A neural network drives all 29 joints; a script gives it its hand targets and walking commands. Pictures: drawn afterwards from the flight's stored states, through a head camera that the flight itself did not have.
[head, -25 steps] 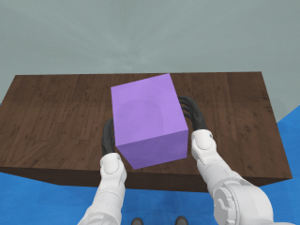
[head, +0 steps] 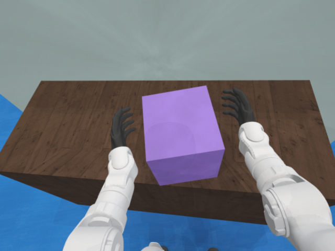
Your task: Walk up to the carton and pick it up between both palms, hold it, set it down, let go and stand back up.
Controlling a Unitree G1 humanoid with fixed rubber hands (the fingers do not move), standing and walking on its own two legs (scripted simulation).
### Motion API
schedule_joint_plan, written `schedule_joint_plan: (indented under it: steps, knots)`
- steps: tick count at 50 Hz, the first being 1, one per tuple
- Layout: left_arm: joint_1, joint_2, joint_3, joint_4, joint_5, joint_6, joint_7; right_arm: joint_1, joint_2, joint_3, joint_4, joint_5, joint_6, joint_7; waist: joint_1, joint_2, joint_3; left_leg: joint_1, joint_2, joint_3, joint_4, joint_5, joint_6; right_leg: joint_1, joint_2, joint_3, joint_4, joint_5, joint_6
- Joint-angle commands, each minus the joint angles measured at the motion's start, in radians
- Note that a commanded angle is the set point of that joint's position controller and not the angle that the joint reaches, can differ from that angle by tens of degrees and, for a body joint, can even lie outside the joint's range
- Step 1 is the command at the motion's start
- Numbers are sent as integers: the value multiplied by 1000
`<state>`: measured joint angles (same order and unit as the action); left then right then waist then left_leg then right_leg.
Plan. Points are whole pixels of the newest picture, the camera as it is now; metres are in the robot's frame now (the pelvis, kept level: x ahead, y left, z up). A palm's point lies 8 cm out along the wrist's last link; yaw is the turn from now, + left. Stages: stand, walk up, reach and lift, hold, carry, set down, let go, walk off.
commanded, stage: set down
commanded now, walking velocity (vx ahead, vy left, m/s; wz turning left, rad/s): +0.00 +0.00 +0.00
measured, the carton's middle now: (181, 138) +0.41 +0.05 -0.04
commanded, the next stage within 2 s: none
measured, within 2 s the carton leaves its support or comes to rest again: neither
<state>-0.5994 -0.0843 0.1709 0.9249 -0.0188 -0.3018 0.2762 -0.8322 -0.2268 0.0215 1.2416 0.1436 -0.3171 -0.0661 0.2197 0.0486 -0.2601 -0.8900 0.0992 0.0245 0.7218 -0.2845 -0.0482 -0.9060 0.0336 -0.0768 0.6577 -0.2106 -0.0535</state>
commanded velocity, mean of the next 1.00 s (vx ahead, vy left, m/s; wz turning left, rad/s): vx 0.00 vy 0.00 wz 0.00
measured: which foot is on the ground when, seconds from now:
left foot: down 0.00-1.00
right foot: down 0.00-1.00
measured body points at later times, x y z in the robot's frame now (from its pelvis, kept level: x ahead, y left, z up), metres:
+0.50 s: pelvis -0.01 -0.01 +0.00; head +0.10 -0.01 +0.44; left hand +0.36 +0.17 +0.00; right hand +0.44 -0.08 +0.00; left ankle +0.01 +0.15 -0.70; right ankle +0.04 -0.09 -0.70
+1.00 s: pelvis -0.01 -0.02 +0.01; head +0.10 -0.02 +0.44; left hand +0.31 +0.19 -0.02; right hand +0.41 -0.16 -0.02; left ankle +0.01 +0.15 -0.70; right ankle +0.04 -0.09 -0.70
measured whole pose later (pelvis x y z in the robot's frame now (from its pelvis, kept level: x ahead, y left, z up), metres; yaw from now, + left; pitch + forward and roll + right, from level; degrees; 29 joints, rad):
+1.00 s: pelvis -0.01 -0.02 +0.01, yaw +3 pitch +23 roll +0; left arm -0.36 -0.03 0.12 0.73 -0.03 -0.29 0.24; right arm -0.59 -0.25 0.08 1.06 0.24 -0.39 0.01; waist 0.10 -0.01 -0.16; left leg -0.83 0.09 -0.02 0.66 -0.22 -0.08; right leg -0.84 0.03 -0.12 0.62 -0.19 -0.08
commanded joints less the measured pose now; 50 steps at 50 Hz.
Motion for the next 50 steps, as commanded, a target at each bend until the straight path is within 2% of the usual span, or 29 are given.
schedule_joint_plan:
  steps: [1,4,6,10,13,18,21,23,26,29,33,34,35,39,40,44,50]
  knots:
    - [-489,12,-81,-141,-70,12,-12,-635,-27,37,-150,44,31,37,-56,-248,-641,220,-85,52,-15,268,28,544,36,67,-36,69,33]
    - [-491,-49,-82,-126,-60,33,-22,-630,67,33,-101,23,63,59,-60,-215,-629,215,-89,38,-10,261,29,529,24,72,-32,55,32]
    - [-494,-37,-61,-121,-22,34,-25,-616,58,-6,-47,-9,54,57,-79,-178,-636,221,-95,35,-7,278,23,534,26,73,-26,93,32]
    - [-490,18,24,-143,92,22,-11,-604,1,-66,-26,-46,-12,21,-81,-125,-667,231,-102,43,-6,377,5,615,37,85,-17,242,43]
    - [-460,-13,33,-147,141,19,-13,-589,20,-77,-43,-58,-55,1,-90,-105,-634,234,-105,45,-16,422,-3,658,38,85,-33,298,47]
    - [-452,-98,15,-202,148,-13,-14,-575,104,-101,-110,-111,-95,-13,-99,-108,-629,264,-95,42,-26,439,-3,633,42,66,-67,238,37]
    - [-414,-104,27,-253,180,-26,-8,-504,128,-120,-107,-138,-106,-16,-106,-100,-625,262,-97,38,-38,430,-1,655,41,75,-76,213,32]
    - [-397,-74,45,-275,195,-33,-4,-482,111,-134,-118,-149,-115,-19,-99,-88,-650,250,-100,42,-46,435,-2,675,38,83,-81,216,31]
    - [-359,-46,47,-288,188,-41,-5,-460,85,-122,-166,-136,-139,-23,-93,-97,-674,227,-105,45,-47,447,1,712,33,95,-78,247,37]
    - [-349,-45,32,-306,174,-48,1,-456,68,-123,-186,-122,-153,-25,-100,-96,-676,226,-101,39,-48,436,-2,702,33,92,-76,224,34]
    - [-304,29,27,-312,135,-54,5,-427,-32,-97,-235,-66,-172,-27,-97,-111,-709,199,-103,40,-41,449,-7,739,28,108,-57,275,38]
    - [-270,34,12,-341,121,-55,5,-390,-55,-79,-243,-42,-176,-24,-107,-113,-717,210,-100,32,-40,468,-9,749,31,108,-53,297,37]
    - [-245,41,6,-349,111,-53,4,-369,-72,-65,-257,-24,-177,-21,-102,-115,-716,212,-99,30,-41,472,-10,757,31,111,-52,301,35]
    - [-208,58,-32,-369,56,-58,-9,-331,-86,3,-298,49,-163,8,-99,-142,-690,189,-98,16,-50,442,2,760,20,127,-48,286,36]
    - [-181,57,-42,-389,49,-56,-13,-295,-89,15,-306,63,-160,18,-108,-142,-691,193,-97,10,-52,446,5,769,19,132,-47,297,35]
    - [-124,72,-66,-433,15,-61,-32,-221,-90,37,-352,88,-152,56,-114,-147,-673,199,-101,-1,-76,418,16,779,8,141,-61,286,35]
    - [-84,108,-79,-447,-12,-68,-49,-139,-87,58,-409,101,-145,98,-114,-160,-593,177,-121,-7,-112,328,35,816,-25,176,-95,190,48]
